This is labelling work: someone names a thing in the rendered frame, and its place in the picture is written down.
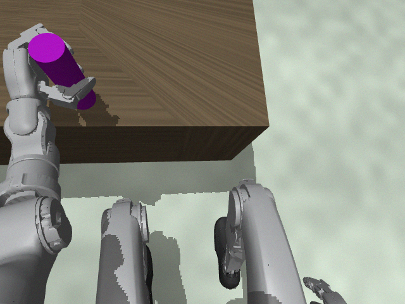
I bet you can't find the left robot arm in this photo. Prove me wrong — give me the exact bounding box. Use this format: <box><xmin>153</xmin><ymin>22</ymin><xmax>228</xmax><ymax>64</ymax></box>
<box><xmin>0</xmin><ymin>98</ymin><xmax>72</xmax><ymax>304</ymax></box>

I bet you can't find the right robot hand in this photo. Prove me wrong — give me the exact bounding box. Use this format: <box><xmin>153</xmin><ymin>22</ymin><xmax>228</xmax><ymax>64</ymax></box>
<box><xmin>303</xmin><ymin>277</ymin><xmax>347</xmax><ymax>304</ymax></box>

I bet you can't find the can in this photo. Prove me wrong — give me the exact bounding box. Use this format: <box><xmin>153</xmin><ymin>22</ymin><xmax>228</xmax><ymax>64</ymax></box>
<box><xmin>28</xmin><ymin>33</ymin><xmax>96</xmax><ymax>110</ymax></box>

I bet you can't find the right robot foot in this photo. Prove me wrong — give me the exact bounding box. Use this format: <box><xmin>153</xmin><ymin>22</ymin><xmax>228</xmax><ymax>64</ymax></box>
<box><xmin>214</xmin><ymin>217</ymin><xmax>240</xmax><ymax>289</ymax></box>

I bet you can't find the left robot hand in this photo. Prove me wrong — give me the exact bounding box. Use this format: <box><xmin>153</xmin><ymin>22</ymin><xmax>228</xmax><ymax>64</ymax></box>
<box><xmin>3</xmin><ymin>23</ymin><xmax>96</xmax><ymax>110</ymax></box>

